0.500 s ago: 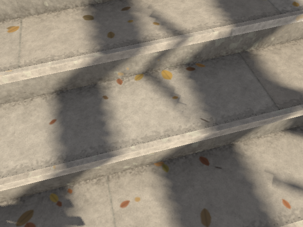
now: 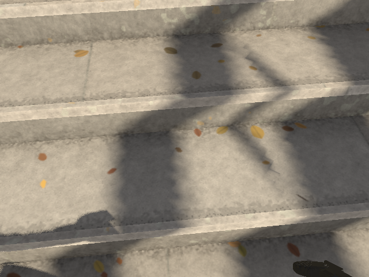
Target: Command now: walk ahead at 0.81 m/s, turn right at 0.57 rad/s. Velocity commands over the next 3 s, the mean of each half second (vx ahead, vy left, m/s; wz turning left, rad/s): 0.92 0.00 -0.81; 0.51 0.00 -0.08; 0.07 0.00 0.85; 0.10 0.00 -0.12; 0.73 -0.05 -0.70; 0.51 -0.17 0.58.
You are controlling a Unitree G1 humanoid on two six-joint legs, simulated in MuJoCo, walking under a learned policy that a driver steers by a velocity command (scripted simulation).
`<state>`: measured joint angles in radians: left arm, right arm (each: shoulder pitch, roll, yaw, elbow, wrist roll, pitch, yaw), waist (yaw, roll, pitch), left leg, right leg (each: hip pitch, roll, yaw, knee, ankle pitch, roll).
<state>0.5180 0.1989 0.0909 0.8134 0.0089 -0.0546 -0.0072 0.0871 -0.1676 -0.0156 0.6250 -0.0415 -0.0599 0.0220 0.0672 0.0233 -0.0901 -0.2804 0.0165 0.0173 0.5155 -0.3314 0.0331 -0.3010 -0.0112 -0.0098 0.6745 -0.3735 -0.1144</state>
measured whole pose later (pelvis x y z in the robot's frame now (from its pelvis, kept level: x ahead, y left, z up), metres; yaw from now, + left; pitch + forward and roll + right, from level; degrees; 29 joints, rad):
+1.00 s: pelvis +0.64 -0.19 +0.31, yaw -24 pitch +2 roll +1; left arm 0.11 0.16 -0.01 0.56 0.07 -0.06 0.03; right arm 0.35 -0.24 -0.06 0.85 -0.01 -0.05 -0.04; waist -0.01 0.00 0.06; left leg -0.48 -0.19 0.01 0.68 -0.24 0.15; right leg -0.85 0.01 0.09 1.51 -0.25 -0.02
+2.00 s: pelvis +0.74 -0.24 +0.35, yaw -5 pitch +2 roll -1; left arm 0.31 0.25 0.13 0.73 0.05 0.06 -0.03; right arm 0.28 -0.19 -0.04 0.65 -0.04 -0.06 -0.05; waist 0.02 -0.02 -0.07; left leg -0.22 0.08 0.18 0.49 -0.31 0.03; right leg -0.66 0.01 -0.03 1.51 -0.30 0.01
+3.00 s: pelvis +1.15 -0.76 +0.48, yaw -10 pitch -1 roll +1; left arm -0.14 0.08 -0.08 0.38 0.06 -0.02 -0.01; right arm 0.44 -0.22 -0.07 0.81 -0.08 -0.03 -0.09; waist -0.15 0.04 -0.02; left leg -0.38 -0.21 -0.02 0.76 -0.36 0.16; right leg -0.81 0.02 0.18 1.73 -0.34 0.07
